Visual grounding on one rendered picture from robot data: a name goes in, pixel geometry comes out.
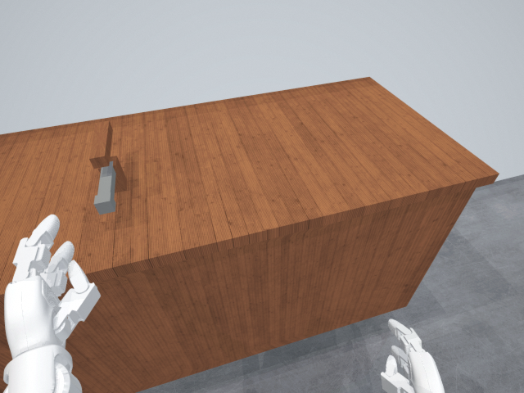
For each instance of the tap lever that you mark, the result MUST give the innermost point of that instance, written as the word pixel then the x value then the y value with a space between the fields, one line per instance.
pixel 104 200

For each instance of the robot right hand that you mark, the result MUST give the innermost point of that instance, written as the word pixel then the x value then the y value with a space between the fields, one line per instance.
pixel 419 367

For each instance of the left robot forearm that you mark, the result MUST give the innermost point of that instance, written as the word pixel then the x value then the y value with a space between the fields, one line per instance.
pixel 44 369

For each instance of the robot left hand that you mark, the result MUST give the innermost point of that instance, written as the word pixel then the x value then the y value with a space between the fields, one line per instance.
pixel 31 299

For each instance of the counter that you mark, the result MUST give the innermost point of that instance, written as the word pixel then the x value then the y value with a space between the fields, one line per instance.
pixel 240 225

